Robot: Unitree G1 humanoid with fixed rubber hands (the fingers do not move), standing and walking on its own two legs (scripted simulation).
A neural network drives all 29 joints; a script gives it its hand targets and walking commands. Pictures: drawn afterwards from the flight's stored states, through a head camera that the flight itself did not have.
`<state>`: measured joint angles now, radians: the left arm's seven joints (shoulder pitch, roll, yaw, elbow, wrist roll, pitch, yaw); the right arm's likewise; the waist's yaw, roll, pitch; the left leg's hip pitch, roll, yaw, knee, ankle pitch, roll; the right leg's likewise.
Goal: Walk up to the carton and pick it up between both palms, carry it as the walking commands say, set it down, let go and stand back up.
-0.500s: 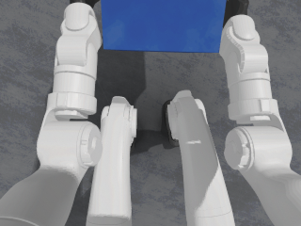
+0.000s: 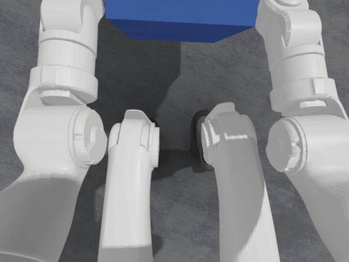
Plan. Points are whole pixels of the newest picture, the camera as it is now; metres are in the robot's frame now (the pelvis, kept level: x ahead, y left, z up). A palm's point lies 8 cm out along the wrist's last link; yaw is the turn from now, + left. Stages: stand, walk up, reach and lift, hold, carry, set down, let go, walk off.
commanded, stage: set down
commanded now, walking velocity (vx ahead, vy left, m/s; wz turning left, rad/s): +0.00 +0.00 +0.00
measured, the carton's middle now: out of the picture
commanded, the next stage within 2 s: none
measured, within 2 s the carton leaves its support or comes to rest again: rests again in 1.06 s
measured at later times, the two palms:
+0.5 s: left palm out of the picture +0.59 +0.12 -0.22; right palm out of the picture +0.55 -0.17 -0.22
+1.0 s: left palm out of the picture +0.59 +0.11 -0.24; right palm out of the picture +0.56 -0.18 -0.25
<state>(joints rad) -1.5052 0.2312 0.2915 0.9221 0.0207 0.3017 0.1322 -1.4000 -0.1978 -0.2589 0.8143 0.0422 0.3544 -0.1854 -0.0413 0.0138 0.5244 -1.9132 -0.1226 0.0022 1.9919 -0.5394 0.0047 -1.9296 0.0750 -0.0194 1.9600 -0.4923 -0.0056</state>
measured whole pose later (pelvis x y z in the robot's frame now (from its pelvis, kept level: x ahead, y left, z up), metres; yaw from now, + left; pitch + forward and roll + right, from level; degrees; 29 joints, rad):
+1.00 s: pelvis +0.03 +0.00 -0.07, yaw +0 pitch +30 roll -1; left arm -1.56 0.27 0.14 1.03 -0.11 0.24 0.19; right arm -1.47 -0.28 -0.14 0.96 0.16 0.27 -0.18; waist -0.05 0.01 0.53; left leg -2.14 -0.12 0.02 2.24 -0.63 0.02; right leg -2.16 0.07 -0.04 2.20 -0.58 0.00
